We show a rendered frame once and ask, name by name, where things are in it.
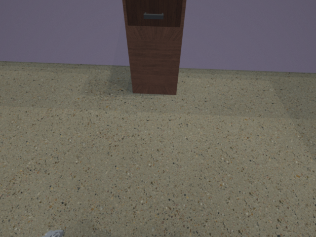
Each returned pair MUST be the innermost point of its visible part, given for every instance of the handle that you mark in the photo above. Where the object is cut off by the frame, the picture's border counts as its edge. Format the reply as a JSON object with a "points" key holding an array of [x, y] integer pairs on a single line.
{"points": [[153, 16]]}

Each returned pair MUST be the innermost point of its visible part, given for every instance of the drawer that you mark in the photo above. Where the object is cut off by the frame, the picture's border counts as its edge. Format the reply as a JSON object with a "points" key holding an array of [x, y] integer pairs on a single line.
{"points": [[171, 10]]}

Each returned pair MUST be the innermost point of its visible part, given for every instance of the cabinet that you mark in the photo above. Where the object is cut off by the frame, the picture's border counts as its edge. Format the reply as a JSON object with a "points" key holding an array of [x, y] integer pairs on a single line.
{"points": [[154, 56]]}

